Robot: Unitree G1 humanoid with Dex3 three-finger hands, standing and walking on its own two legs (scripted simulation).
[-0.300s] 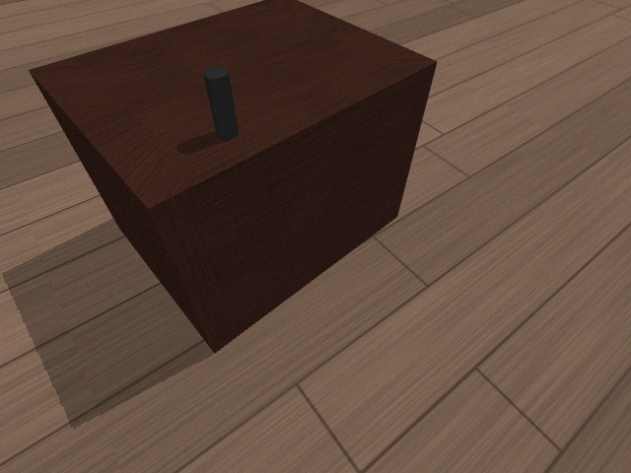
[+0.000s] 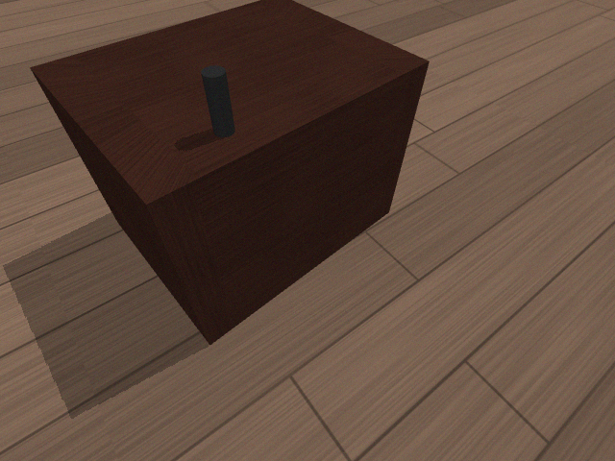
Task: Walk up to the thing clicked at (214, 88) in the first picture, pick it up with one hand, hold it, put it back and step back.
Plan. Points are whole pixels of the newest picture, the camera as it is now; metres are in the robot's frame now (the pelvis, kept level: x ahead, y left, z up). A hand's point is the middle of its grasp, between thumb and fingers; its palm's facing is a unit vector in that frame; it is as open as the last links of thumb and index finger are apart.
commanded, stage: stand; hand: right
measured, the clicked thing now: (219, 103) +0.84 +0.20 -0.01
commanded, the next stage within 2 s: walk up in 0.82 s
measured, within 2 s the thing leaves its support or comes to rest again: neither
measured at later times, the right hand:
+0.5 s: hand out of the picture +0.08 -0.25 -0.16, palm faces -0.03 +0.94 -0.34, open 7.4 cm
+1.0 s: hand out of the picture +0.11 -0.25 -0.14, palm faces -0.18 +0.91 -0.37, open 7.4 cm
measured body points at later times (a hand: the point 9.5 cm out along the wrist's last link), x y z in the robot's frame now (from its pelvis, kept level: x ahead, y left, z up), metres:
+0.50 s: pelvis +0.00 +0.00 +0.00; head +0.02 +0.01 +0.45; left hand +0.07 +0.30 -0.14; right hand +0.08 -0.29 -0.13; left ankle +0.00 +0.12 -0.75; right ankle +0.00 -0.12 -0.75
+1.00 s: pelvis +0.02 +0.02 -0.01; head +0.03 +0.03 +0.44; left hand +0.06 +0.34 -0.13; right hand +0.12 -0.30 -0.12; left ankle +0.04 +0.14 -0.71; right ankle +0.00 -0.12 -0.75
